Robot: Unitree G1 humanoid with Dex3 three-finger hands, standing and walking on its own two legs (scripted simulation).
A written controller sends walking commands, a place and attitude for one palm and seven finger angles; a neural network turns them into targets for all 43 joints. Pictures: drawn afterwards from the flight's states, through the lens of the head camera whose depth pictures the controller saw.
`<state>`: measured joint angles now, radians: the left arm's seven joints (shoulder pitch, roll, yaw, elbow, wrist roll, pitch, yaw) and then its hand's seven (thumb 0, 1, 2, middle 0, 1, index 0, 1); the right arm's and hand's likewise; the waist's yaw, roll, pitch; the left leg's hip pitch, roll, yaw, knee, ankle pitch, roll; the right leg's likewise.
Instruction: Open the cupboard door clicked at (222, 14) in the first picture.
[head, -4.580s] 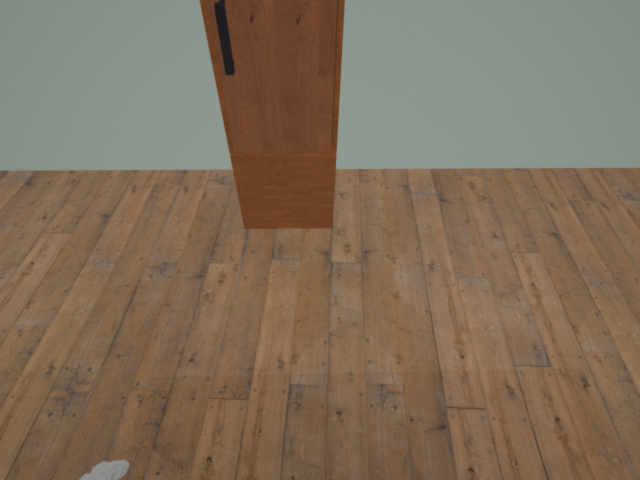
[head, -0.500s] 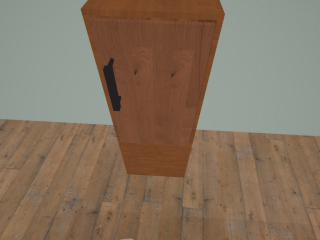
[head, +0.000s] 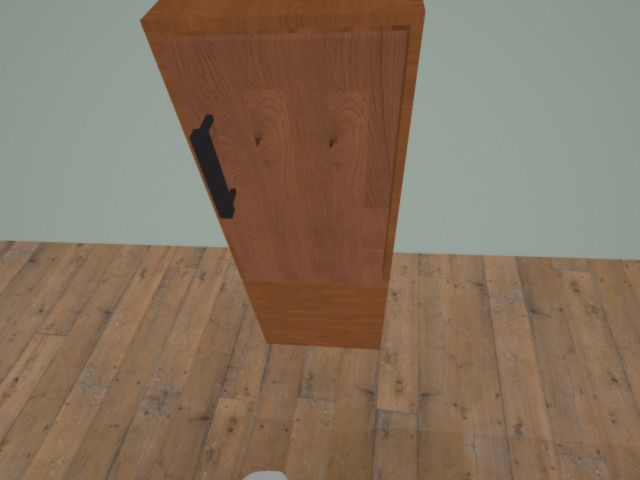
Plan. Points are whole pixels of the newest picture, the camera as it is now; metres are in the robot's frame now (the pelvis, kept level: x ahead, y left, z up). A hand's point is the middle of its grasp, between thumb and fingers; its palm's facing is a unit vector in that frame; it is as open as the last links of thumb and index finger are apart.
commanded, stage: come to a stop and stand still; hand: left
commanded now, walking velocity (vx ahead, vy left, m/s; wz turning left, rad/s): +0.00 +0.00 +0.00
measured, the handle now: (218, 169) +0.57 +0.22 +0.05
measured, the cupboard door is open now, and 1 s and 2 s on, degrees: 0 0 0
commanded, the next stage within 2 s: look again from close up in 0.76 s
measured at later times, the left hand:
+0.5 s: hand out of the picture -0.04 +0.16 -0.17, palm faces +0.06 -0.98 -0.18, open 7.3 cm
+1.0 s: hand out of the picture -0.05 +0.18 -0.17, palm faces +0.02 -0.99 -0.17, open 7.4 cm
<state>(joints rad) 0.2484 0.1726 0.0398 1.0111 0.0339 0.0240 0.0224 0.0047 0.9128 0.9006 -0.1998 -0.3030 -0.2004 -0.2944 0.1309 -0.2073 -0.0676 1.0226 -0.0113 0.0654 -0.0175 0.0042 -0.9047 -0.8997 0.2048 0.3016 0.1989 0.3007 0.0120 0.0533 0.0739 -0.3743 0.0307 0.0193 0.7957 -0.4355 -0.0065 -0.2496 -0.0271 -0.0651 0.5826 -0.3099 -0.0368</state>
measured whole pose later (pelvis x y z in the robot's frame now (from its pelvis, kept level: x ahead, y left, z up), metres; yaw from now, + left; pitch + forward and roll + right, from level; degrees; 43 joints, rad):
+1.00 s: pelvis -0.03 +0.02 +0.00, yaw +0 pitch +0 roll +0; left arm 0.33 0.11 -0.01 1.13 0.02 -0.02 0.03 0.00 0.91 0.90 -0.20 -0.30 -0.20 -0.29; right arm 0.34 -0.13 0.00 1.07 -0.02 -0.01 -0.02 0.00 -0.91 -0.90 0.20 0.30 0.20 0.30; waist -0.01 0.03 0.00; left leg -0.21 0.01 0.05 0.54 -0.32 0.02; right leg -0.29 -0.02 -0.07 0.51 -0.22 -0.01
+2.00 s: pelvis -0.04 +0.00 -0.08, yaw +2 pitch +12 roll -2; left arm 0.40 0.23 0.25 0.04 -0.29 -0.42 -0.38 0.01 0.47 0.72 -0.23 -0.58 -0.23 -0.57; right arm 0.16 -0.27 -0.03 0.46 0.02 -0.26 -0.03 0.01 -0.90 -0.90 0.20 0.30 0.20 0.30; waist 0.05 -0.02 -0.11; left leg -0.79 0.03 -0.03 1.16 -0.58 -0.01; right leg -0.84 -0.03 -0.13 1.10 -0.48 -0.05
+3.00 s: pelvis -0.03 +0.04 -0.03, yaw +2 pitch +6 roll -2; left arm -0.05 0.43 0.42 0.35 -0.34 -0.19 -0.52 -0.01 -0.49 0.31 -0.30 -1.20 -0.30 -1.19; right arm 0.27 -0.26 0.08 0.57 0.03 -0.23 -0.07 0.01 -0.90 -0.90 0.21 0.30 0.20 0.30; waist 0.02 0.03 -0.05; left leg -0.49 0.01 0.01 0.83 -0.46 0.04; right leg -0.53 -0.03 -0.10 0.75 -0.33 0.01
